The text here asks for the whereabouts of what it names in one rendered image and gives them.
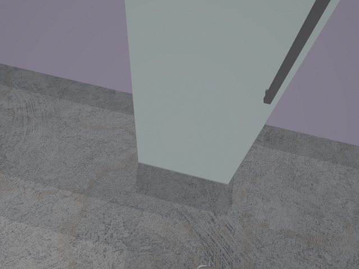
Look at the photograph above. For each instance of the fridge door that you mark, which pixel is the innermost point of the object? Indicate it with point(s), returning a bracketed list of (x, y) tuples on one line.
[(199, 71)]

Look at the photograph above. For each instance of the handle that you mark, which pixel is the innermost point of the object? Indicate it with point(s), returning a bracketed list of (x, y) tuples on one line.
[(307, 28)]

